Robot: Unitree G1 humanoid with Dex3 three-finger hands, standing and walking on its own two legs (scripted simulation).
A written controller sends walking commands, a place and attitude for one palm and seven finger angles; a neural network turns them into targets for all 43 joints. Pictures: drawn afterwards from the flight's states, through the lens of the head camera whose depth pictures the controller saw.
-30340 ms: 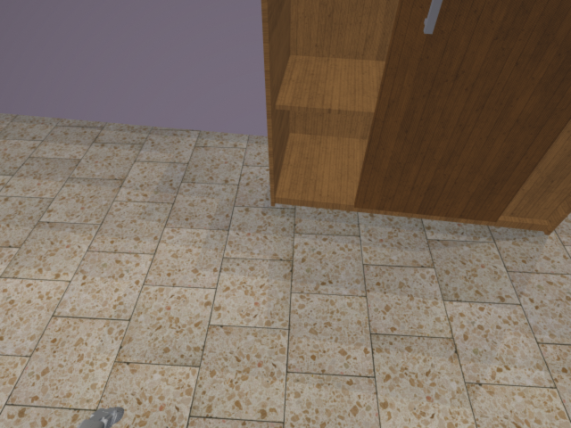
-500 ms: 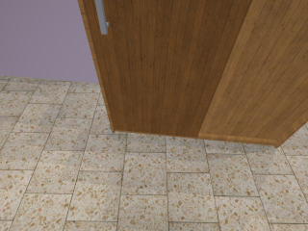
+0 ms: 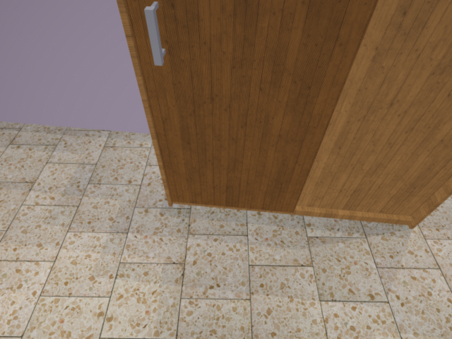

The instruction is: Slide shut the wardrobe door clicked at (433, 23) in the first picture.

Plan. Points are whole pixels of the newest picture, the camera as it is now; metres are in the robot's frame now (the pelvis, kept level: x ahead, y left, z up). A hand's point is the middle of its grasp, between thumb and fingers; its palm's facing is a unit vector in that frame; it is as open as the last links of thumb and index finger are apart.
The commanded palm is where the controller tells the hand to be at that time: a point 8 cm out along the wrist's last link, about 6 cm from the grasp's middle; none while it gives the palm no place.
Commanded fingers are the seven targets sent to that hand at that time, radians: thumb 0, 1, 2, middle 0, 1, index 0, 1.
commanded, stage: look to check the result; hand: right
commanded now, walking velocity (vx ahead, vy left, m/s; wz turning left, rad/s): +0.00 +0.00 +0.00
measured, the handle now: (157, 34) +0.80 +0.25 +0.15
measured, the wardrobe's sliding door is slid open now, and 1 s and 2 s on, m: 0.00 0.00 0.00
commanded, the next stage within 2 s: stand and wait in 0.48 s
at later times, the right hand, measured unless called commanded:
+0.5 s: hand out of the picture +0.11 -0.23 -0.15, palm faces -0.03 +0.94 -0.33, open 7.4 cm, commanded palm none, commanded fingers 0.00 -0.90 -0.90 0.20 0.30 0.20 0.30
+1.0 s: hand out of the picture +0.12 -0.21 -0.15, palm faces -0.03 +0.94 -0.33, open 7.4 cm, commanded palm none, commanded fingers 0.00 -0.90 -0.90 0.20 0.30 0.20 0.30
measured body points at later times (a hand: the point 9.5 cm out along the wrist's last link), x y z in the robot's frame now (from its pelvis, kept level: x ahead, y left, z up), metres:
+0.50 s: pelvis +0.03 +0.02 +0.00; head +0.05 +0.02 +0.45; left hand +0.11 +0.31 -0.14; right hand +0.11 -0.27 -0.13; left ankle +0.01 +0.13 -0.75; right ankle +0.02 -0.09 -0.75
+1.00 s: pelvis +0.03 +0.03 +0.00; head +0.05 +0.04 +0.45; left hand +0.11 +0.32 -0.14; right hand +0.12 -0.26 -0.13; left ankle +0.01 +0.13 -0.75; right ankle +0.02 -0.09 -0.75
